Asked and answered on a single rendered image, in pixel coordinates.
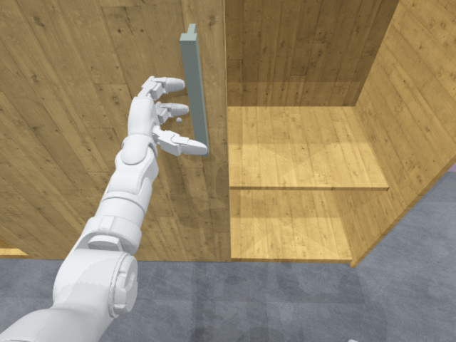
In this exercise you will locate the robot left upper arm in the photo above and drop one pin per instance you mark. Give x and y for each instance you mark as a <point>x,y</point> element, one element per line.
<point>93,288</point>

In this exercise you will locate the robot left forearm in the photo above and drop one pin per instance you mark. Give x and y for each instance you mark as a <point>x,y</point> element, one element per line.
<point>117,222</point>

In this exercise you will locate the left robot hand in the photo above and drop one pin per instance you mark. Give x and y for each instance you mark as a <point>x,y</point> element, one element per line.
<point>145,116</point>

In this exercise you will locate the handle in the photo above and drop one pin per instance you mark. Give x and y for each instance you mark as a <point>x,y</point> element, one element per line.
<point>193,76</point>

